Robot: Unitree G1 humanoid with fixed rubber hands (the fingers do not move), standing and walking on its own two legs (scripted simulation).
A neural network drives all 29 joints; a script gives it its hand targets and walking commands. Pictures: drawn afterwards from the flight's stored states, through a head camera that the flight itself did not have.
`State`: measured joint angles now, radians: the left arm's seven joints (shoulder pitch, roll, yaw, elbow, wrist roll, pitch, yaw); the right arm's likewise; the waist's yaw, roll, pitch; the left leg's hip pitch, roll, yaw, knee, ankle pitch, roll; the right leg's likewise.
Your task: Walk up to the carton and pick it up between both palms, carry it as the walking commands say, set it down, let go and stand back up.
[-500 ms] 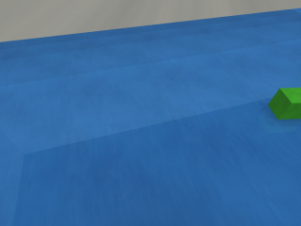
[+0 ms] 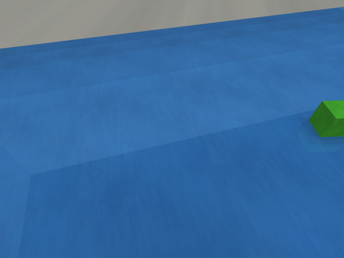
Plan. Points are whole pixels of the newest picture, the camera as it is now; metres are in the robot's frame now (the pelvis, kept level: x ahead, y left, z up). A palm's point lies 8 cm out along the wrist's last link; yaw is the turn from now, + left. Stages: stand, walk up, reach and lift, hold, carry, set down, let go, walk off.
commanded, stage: stand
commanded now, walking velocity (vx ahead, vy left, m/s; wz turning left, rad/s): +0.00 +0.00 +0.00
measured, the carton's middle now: (337, 118) +1.22 -1.24 -0.67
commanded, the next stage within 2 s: walk up in 0.12 s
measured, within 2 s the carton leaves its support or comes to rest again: neither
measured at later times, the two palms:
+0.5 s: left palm out of the picture +0.04 +0.21 -0.15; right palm out of the picture -0.02 -0.25 -0.15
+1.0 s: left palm out of the picture +0.12 +0.08 -0.15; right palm out of the picture +0.15 -0.36 -0.14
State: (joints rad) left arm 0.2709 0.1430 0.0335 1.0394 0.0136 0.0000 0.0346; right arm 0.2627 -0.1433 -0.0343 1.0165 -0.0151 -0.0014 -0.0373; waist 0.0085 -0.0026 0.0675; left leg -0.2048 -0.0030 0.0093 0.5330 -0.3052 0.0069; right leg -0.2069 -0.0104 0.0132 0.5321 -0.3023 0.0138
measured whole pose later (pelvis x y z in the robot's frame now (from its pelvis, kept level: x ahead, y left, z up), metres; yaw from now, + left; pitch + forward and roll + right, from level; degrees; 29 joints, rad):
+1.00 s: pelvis +0.13 -0.13 +0.00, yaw -13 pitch -1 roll -1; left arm 0.45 0.08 0.03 1.05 0.00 -0.07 0.02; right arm 0.20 -0.15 -0.06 0.98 -0.02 0.00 0.00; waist 0.04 0.02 0.02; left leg -0.55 0.12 0.07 0.98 -0.21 -0.02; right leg -0.02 0.16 -0.09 0.36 -0.33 -0.16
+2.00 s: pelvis +0.40 -0.24 -0.01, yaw -8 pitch -2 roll -2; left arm 0.33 0.22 0.11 1.06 0.04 0.02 -0.03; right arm 0.27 -0.14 -0.05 0.92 -0.02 -0.07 -0.02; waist 0.04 -0.09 0.03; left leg -0.29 0.02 0.13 0.66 -0.33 0.07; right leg -0.47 -0.04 0.01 1.08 -0.31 0.03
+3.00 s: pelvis +0.47 -0.25 +0.00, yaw -21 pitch -1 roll +0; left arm 0.13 0.22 0.06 1.00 0.02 0.03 -0.04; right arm 0.39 -0.16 -0.06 1.02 -0.03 -0.02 0.00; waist -0.03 -0.01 0.04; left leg -0.22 0.02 0.13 0.49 -0.25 0.04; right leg -0.24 -0.05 -0.07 0.62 -0.44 0.02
